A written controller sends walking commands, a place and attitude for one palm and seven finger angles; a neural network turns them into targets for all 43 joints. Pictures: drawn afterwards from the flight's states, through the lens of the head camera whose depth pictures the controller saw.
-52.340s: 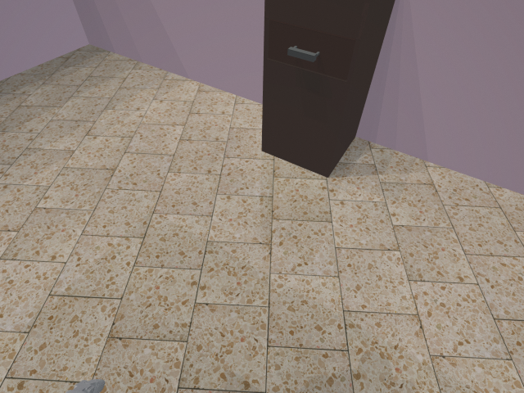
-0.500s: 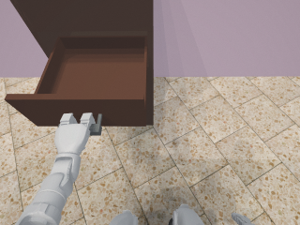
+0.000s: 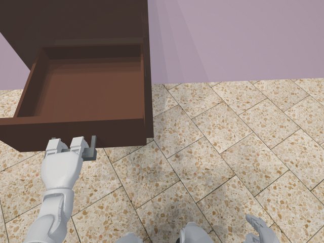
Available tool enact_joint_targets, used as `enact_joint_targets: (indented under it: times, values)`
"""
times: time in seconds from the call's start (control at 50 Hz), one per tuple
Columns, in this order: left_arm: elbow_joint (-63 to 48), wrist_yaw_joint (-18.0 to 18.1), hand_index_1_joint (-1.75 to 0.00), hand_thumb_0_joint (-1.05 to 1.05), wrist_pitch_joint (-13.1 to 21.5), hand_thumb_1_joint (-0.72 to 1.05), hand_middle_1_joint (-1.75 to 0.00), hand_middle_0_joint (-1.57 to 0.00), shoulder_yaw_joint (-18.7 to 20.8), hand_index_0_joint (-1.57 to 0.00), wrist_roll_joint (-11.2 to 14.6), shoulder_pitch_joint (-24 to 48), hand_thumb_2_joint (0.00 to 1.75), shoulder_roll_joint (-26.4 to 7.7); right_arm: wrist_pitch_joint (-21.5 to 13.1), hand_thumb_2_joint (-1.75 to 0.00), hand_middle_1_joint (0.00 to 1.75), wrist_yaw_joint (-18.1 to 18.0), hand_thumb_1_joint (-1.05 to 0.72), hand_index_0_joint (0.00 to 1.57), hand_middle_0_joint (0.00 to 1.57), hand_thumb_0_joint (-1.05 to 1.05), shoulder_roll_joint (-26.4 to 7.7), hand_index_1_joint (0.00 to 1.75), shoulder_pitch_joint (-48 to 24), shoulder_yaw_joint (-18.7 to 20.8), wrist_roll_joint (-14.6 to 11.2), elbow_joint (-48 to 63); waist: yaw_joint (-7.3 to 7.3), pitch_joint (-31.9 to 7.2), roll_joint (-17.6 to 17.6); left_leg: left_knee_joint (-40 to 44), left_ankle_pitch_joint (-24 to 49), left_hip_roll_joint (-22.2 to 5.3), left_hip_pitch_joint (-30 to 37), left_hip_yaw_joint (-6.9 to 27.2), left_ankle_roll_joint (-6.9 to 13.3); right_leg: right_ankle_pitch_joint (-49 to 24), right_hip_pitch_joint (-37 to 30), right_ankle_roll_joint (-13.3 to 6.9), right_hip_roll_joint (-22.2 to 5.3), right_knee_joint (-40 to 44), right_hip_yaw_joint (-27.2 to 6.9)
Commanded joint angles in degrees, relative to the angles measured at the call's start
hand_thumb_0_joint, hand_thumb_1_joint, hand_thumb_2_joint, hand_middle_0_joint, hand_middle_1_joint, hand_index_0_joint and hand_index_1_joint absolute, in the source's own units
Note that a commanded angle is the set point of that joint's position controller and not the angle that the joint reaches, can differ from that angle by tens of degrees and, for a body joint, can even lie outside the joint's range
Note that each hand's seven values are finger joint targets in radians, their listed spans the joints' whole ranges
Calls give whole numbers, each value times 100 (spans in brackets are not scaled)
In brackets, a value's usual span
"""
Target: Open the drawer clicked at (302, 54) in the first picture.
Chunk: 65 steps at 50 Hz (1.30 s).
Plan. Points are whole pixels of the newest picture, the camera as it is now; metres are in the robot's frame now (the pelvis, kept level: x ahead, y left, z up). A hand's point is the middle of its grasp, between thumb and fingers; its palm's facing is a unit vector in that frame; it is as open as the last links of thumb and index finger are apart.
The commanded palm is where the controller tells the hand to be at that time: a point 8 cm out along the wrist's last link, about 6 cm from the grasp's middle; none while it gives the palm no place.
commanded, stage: pull the drawer open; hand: left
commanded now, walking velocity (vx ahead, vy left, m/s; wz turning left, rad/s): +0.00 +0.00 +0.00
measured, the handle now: (72, 147) +0.36 +0.24 -0.04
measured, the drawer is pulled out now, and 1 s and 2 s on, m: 0.30 0.27 0.30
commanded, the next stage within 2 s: none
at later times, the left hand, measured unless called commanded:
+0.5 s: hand (72, 162) +0.33 +0.24 -0.06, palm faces -0.06 -0.02 -1.00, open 6.0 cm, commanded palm +0.31 +0.25 -0.01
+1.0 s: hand (72, 159) +0.34 +0.25 -0.06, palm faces -0.04 -0.01 -1.00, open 6.1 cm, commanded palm +0.31 +0.25 -0.01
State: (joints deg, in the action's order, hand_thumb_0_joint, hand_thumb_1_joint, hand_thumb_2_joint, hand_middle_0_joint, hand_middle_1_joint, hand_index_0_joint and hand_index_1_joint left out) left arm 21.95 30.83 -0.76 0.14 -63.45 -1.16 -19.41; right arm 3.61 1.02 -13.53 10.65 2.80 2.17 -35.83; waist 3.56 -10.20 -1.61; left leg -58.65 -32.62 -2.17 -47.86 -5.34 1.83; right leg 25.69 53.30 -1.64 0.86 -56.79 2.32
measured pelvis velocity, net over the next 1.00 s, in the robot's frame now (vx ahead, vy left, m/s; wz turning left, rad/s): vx -0.04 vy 0.00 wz -0.02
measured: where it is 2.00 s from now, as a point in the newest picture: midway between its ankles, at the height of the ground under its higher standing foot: outside the picture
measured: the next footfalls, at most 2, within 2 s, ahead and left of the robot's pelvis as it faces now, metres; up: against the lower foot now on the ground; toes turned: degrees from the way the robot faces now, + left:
none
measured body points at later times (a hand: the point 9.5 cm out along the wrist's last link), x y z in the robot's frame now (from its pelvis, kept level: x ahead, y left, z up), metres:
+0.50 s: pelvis +0.02 +0.01 +0.00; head +0.13 -0.01 +0.44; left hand +0.33 +0.24 +0.00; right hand +0.17 -0.24 -0.14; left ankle -0.06 +0.11 -0.66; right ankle +0.00 -0.11 -0.67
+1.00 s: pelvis -0.04 +0.00 -0.02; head +0.07 -0.02 +0.42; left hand +0.33 +0.24 -0.01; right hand +0.04 -0.28 -0.16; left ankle -0.06 +0.11 -0.67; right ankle +0.00 -0.11 -0.67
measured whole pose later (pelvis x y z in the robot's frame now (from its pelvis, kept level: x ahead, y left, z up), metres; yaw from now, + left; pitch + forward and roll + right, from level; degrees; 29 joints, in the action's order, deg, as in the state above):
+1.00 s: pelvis -0.04 +0.00 -0.02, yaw -1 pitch +22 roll +0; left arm 45.7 30.6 4.4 2.3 -64.0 21.0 -23.0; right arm 2.1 -1.9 -15.0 12.6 3.2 2.5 -42.4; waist 2.5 -9.8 -2.0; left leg -63.3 -31.2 1.2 -54.4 -0.3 0.9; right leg 23.3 60.4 -1.9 1.0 -61.3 1.1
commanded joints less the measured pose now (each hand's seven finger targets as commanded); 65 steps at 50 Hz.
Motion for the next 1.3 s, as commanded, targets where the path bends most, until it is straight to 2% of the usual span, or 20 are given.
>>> enact_joint_targets:
  times: [0.0,0.08,0.1,0.14,0.18,0.2,0.28,0.3,0.34,0.42,0.44,0.48,0.54,0.56,0.64,0.7,0.92,1.02,1.08,1.28]
  values:
    - [-1389,428,-135,0,-72,90,-135,-40,340,-40,89,-1322,90,-581,-215,-90,30,27,-90,20,20,0,-775,30,14,254,29,689,-615,-2067,-319,413,4475,143,1411,531,-168,-3429,-1784,-106,80,203,-63]
    - [-1775,505,-135,0,-153,90,-135,-40,482,-40,142,-2062,90,-625,-260,-90,30,80,-90,20,20,0,-749,30,-77,214,38,773,-712,-2104,-328,367,4674,166,1420,555,-191,-3739,-1975,-110,74,134,-110]
    - [-1668,545,-135,0,-185,90,-135,-40,494,-40,84,-1195,90,-734,-240,-90,30,48,-90,20,20,0,-806,30,-90,215,58,623,-472,-1939,-194,302,4301,180,1279,569,-167,-3726,-1811,-103,74,159,-158]
    - [-1366,667,-135,0,-135,90,-135,-40,778,-40,-74,393,90,-1147,-259,-90,30,-81,-90,20,20,0,-861,30,-53,214,150,377,-316,-1887,-182,171,3763,236,960,611,-130,-3485,-1594,-109,85,39,-210]
    - [-788,723,-135,0,-117,90,-135,-40,897,-40,-158,271,90,-1205,-264,-90,30,-134,-90,20,20,0,-846,30,-1,223,183,278,-450,-1919,-151,174,3647,285,891,599,-145,-3268,-1579,-116,92,-6,-198]
    - [-806,737,-135,0,-125,90,-135,-40,840,-40,-149,348,90,-1162,-265,-90,30,-137,-90,20,20,0,-832,30,20,247,171,274,-438,-2042,-184,174,3781,287,985,579,-150,-3396,-1634,-111,85,18,-188]
    - [-795,676,-135,0,-367,90,-135,-40,686,-40,-48,541,90,-1078,-164,-90,30,-204,-90,20,20,0,-818,30,149,286,115,227,-413,-2393,-109,180,5057,207,1507,697,-229,-3991,-1860,-50,43,33,-120]
    - [-721,617,-135,0,-427,90,-135,-40,537,-40,-9,659,90,-959,-146,-90,30,-220,-90,20,20,0,-806,30,149,273,105,224,-362,-2304,-28,210,4907,221,1465,671,-204,-4000,-1916,-34,42,123,-126]
    - [-723,500,-135,0,-452,90,-135,-40,592,-40,54,1019,90,-1110,-107,-90,30,-284,-90,20,20,0,-833,30,102,236,79,237,-348,-2302,19,314,4502,231,1411,683,-157,-3783,-1992,-44,41,194,-137]
    - [-267,293,-135,0,-272,90,-135,-40,524,-40,65,1262,90,-1079,-142,-90,30,-367,-90,20,20,0,-794,30,106,204,79,149,-309,-1974,181,377,3957,280,1148,595,-95,-3564,-1952,-32,39,321,-159]
    - [-323,269,-135,0,-180,90,-135,-40,690,-40,67,1434,90,-1298,-129,-90,30,-379,-90,20,20,0,-833,30,93,178,96,159,-372,-2100,147,354,3937,295,1091,584,-73,-3628,-2021,-51,27,262,-205]
    - [-144,238,-135,0,-41,90,-135,-40,612,-40,-27,1531,90,-1221,-138,-90,30,-380,-90,20,20,0,-792,30,113,194,102,149,-366,-2047,-26,350,3773,323,1029,559,-88,-3472,-1901,-57,29,255,-197]
    - [97,222,-135,0,121,90,-135,-40,843,-40,-53,1746,90,-1487,-125,-90,30,-365,-90,20,20,0,-838,30,134,203,124,91,-416,-2095,77,272,3636,350,757,548,-67,-3452,-1926,-74,36,161,-249]
    - [155,226,-135,0,160,90,-135,-40,777,-40,-105,1794,90,-1428,-125,-90,30,-360,-90,20,20,0,-817,30,174,216,117,110,-433,-2133,-62,267,3671,365,755,537,-80,-3431,-1884,-74,32,131,-240]
    - [352,265,-135,0,209,90,-135,-40,783,-40,-97,2177,90,-1457,-129,-90,30,-340,-90,20,20,0,-849,30,277,283,113,45,-352,-2344,15,192,3639,370,601,542,-77,-3478,-1911,-65,34,77,-255]
    - [521,265,-135,0,216,90,-135,-40,669,-40,-112,2471,90,-1433,-138,-90,30,-340,-90,20,20,0,-860,30,334,305,84,15,-324,-2345,-160,222,3383,386,591,521,-90,-3156,-1761,-62,36,110,-230]
    - [1477,206,-135,0,522,90,-135,-40,685,-40,-22,3507,90,-1774,-320,-90,30,-361,-90,20,20,0,-936,30,363,280,33,-125,-268,-2027,-35,388,1577,457,-172,464,7,-1393,-1426,-45,-9,317,-307]
    - [1858,225,-135,0,682,90,-135,-40,648,-40,-49,3813,90,-1811,-402,-90,30,-366,-90,20,20,0,-949,30,456,282,20,-189,-203,-1960,127,362,1183,467,-416,461,34,-911,-1243,-26,-24,359,-341]
    - [1820,251,-135,0,776,90,-135,-40,861,-40,-59,4044,90,-2151,-428,-90,30,-374,-90,20,20,0,-978,30,496,275,29,-230,-256,-2164,37,311,1177,476,-499,464,43,-906,-1304,-26,-36,292,-389]
    - [2075,328,-135,0,733,90,-135,-40,649,-40,-56,4353,90,-1941,-472,-90,30,-360,-90,20,20,0,-973,30,603,287,3,-265,-157,-2234,34,345,1098,471,-378,530,38,-719,-1018,-31,-21,291,-285]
